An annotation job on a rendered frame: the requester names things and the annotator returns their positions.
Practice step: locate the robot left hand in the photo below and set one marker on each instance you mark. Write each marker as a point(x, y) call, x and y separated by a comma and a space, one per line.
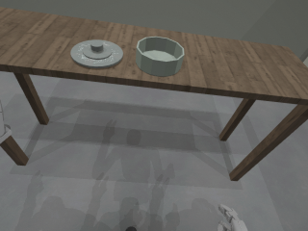
point(5, 132)

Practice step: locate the table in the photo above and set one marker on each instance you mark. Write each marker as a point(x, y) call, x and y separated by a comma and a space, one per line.
point(33, 43)

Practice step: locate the robot right hand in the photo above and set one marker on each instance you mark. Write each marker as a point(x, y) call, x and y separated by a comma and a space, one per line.
point(233, 218)

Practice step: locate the lid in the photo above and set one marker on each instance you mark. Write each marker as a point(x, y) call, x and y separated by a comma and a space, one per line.
point(82, 54)

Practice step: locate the knob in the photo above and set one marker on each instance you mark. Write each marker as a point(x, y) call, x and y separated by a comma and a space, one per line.
point(96, 46)

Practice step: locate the pot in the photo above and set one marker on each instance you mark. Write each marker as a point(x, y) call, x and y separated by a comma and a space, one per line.
point(157, 56)

